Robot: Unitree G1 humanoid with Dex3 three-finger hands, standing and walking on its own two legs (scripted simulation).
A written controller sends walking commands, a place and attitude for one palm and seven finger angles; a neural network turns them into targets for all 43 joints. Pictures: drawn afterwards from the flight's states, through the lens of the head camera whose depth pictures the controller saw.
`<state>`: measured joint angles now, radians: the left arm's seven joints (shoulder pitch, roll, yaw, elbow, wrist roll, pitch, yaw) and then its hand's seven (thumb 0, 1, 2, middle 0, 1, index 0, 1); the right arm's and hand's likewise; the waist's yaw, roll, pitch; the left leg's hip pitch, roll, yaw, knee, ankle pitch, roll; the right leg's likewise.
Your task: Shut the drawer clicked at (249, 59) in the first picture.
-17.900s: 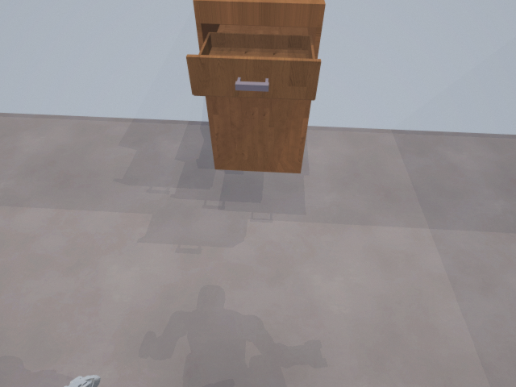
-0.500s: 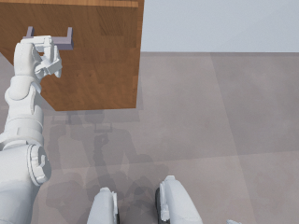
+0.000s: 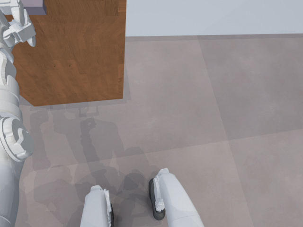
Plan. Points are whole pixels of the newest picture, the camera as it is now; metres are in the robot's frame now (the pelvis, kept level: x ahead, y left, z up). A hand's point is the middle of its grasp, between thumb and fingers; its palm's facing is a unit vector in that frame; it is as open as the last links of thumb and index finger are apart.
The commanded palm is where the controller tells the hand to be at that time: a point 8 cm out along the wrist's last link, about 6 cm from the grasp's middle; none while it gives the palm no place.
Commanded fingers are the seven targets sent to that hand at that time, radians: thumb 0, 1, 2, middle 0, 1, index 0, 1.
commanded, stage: push the drawer shut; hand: left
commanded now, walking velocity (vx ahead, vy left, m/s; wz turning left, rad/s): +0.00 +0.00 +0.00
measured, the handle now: out of the picture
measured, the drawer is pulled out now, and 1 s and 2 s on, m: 0.02 0.00 0.00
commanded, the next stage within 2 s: pull the fist back off the drawer in 0.40 s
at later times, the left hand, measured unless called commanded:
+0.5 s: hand (21, 16) +0.60 +0.21 +0.07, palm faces +0.01 -1.00 -0.05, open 3.2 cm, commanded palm +0.64 +0.20 +0.07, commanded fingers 0.00 0.90 0.90 -1.40 -1.60 -1.40 -1.60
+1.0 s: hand (24, 18) +0.60 +0.20 +0.07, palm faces +0.02 -1.00 -0.02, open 3.2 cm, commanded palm +0.57 +0.21 +0.07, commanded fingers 0.00 0.90 0.90 -1.40 -1.60 -1.40 -1.60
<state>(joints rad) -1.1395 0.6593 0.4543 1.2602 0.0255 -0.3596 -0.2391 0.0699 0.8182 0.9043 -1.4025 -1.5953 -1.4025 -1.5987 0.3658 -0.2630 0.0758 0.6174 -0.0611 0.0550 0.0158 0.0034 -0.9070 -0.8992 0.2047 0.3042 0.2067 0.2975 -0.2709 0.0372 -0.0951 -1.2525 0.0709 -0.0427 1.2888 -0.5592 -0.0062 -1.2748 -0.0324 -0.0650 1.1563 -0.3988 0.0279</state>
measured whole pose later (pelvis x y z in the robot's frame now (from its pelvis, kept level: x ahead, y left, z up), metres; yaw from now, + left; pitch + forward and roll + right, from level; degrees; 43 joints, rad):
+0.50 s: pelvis -0.01 +0.00 -0.02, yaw +0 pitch +34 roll -7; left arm -1.37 0.80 0.38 1.36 0.08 -0.28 -0.25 0.02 0.60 0.91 -1.40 -1.60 -1.40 -1.60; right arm 0.38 -0.25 0.11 0.63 -0.07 0.04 0.01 0.00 -0.91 -0.90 0.21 0.30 0.21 0.30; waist -0.33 0.04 -0.09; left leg -1.39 0.06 -0.09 1.35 -0.55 -0.01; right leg -1.38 -0.04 -0.11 1.19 -0.39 0.02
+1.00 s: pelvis -0.01 +0.01 -0.01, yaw -1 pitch +32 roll -6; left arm -1.22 0.74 0.47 1.22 0.06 -0.25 -0.22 0.03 0.79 0.88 -1.40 -1.60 -1.40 -1.60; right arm 0.42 -0.24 0.11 0.60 -0.07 0.04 0.04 0.00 -0.91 -0.90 0.21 0.30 0.21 0.30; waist -0.32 0.04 -0.09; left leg -1.33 0.08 -0.05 1.32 -0.55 0.01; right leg -1.34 -0.02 -0.07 1.14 -0.37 0.04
